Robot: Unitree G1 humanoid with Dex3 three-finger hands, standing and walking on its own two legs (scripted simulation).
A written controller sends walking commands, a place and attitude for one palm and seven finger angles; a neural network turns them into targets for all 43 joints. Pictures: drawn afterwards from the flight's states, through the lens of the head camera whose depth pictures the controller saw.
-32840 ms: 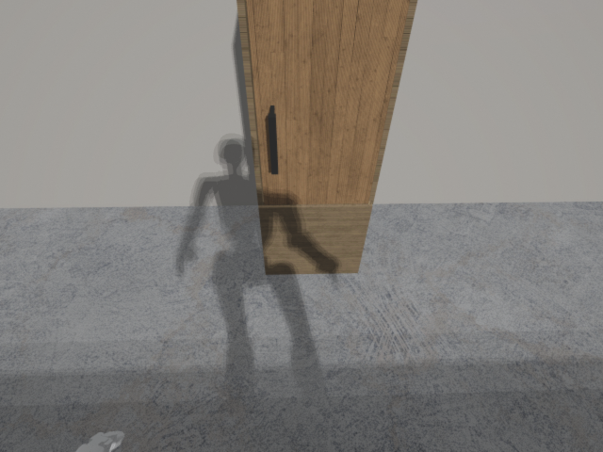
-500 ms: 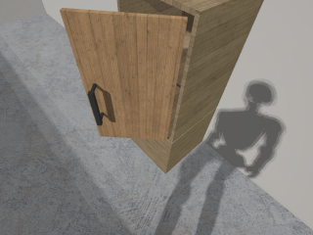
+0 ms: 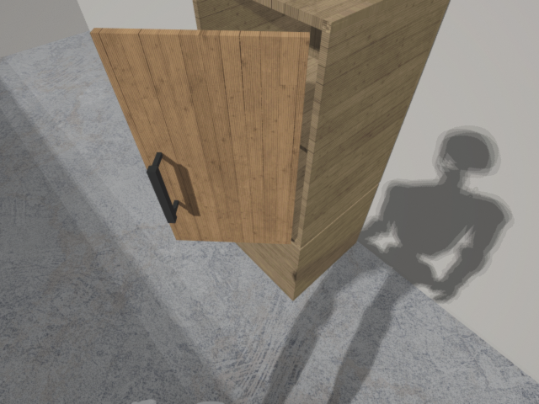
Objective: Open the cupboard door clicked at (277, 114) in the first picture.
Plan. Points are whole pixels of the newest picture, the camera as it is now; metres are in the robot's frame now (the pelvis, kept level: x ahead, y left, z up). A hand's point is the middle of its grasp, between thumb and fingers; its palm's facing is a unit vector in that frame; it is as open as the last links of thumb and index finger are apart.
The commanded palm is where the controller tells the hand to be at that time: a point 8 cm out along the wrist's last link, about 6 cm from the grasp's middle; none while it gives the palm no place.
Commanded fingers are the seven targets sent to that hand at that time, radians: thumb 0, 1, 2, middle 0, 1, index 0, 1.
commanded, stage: come to a stop and stand still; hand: left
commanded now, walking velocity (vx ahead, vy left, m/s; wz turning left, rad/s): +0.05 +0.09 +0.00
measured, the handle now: (165, 190) +0.55 +0.27 -0.08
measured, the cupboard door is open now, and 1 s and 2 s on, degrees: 45 45 45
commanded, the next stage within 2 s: look again from close up in 2.00 s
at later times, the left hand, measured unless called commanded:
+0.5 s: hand out of the picture -0.02 +0.17 -0.17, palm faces +0.00 -0.98 -0.19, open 7.4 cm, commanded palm none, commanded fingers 0.00 0.90 0.90 -0.20 -0.30 -0.20 -0.30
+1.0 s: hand out of the picture +0.01 +0.21 -0.17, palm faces +0.04 -0.98 -0.20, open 7.4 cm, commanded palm none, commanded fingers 0.00 0.90 0.90 -0.20 -0.30 -0.20 -0.30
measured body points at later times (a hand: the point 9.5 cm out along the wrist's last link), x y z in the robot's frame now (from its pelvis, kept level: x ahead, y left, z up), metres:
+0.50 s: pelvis -0.01 +0.00 +0.00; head +0.01 -0.01 +0.45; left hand -0.02 +0.23 -0.15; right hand -0.03 -0.21 -0.17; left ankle -0.01 +0.15 -0.73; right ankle -0.03 -0.08 -0.74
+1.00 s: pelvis -0.01 +0.03 +0.00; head -0.03 +0.04 +0.45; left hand +0.01 +0.26 -0.16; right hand +0.08 -0.21 -0.13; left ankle -0.01 +0.15 -0.74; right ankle -0.03 -0.08 -0.74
